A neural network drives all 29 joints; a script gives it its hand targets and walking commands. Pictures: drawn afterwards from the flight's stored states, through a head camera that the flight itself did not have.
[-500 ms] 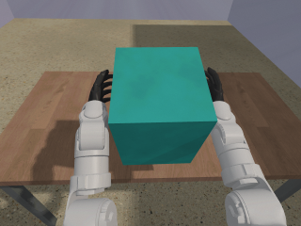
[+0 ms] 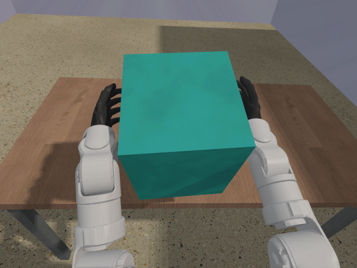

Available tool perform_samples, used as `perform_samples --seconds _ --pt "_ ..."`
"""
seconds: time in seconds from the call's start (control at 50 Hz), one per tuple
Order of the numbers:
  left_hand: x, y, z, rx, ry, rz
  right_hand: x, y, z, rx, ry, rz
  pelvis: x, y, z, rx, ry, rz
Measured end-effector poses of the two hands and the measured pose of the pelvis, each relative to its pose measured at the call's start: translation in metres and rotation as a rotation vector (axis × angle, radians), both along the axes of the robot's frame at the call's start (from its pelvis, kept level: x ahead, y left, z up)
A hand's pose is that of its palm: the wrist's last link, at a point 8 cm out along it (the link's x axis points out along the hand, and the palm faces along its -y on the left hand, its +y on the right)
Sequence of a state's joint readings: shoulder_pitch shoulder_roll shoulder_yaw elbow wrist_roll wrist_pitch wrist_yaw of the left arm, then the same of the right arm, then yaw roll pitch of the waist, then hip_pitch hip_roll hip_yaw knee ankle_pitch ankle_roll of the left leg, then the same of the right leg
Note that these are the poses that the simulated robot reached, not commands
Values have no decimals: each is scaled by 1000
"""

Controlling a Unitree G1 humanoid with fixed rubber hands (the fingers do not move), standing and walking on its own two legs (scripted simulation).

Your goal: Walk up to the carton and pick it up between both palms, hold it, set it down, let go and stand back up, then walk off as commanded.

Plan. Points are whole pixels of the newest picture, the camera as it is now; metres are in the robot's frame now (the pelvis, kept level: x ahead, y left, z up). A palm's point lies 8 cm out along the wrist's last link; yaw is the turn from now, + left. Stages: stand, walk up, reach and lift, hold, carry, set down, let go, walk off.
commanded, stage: hold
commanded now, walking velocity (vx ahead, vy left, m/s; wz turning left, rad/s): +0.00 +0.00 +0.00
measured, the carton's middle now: (179, 132) +0.35 +0.02 +0.14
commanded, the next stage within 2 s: none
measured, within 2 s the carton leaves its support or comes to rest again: neither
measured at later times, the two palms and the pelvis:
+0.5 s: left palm (134, 113) +0.37 +0.11 +0.17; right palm (268, 111) +0.39 -0.18 +0.18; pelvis +0.02 -0.04 +0.00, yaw -1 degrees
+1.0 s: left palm (115, 129) +0.33 +0.15 +0.17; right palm (255, 124) +0.36 -0.15 +0.17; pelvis -0.01 +0.00 +0.00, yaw +0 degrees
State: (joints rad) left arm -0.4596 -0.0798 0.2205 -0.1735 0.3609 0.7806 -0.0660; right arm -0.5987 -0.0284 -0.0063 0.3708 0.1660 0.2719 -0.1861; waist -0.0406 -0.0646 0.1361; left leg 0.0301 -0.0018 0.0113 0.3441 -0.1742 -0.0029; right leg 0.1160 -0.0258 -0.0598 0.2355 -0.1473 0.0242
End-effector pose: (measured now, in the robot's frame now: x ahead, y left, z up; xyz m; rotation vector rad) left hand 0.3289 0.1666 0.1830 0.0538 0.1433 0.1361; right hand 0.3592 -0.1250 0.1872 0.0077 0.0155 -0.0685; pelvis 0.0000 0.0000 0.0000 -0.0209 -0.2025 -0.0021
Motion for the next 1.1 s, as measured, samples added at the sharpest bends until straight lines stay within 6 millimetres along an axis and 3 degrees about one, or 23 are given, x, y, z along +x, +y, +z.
perform_samples --seconds 0.12,0.22,0.34,0.42,0.54,0.68,0.8,0.9,1.1 --pt "-3 -28 -16 44 75 -17 -8 -28 -24 31 63 -18 -9 -10 0 2 -3 -3" --pt "8 -53 -28 71 112 -45 -6 -52 -42 26 99 -47 -12 -24 0 13 39 -6" --pt "30 -69 -17 51 55 -57 10 -69 -29 14 44 -73 -2 -38 0 15 82 -13" --pt "41 -67 -9 19 18 -60 20 -67 -12 -15 8 -74 13 -41 0 18 79 -11" --pt "45 -44 -8 -20 32 -62 28 -46 -8 -35 28 -70 24 -33 0 13 28 -7" --pt "27 -8 2 -13 0 -16 24 -9 -1 -13 -3 -23 19 -10 1 -6 8 -3" --pt "13 5 1 -32 2 -13 11 5 2 -29 -1 -19 8 1 0 4 -1 5" --pt "6 -1 -3 -24 13 -25 1 -2 0 -18 13 -24 -1 2 0 1 -7 4" --pt "9 -41 -26 49 101 -27 1 -40 -41 42 96 -37 -8 -17 0 7 23 -3"
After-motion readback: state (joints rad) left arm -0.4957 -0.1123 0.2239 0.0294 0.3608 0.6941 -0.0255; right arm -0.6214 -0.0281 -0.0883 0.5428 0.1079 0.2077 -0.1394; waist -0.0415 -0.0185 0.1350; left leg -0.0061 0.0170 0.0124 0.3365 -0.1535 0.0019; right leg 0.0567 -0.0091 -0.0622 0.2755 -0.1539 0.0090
